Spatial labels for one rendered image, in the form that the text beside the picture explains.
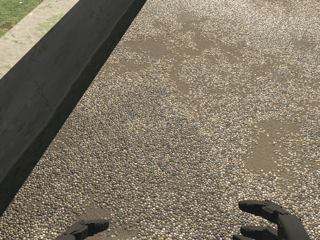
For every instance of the right robot hand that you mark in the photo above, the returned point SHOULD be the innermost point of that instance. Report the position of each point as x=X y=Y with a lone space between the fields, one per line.
x=289 y=226

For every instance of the left robot hand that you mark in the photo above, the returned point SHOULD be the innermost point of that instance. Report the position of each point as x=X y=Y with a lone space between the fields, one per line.
x=83 y=229

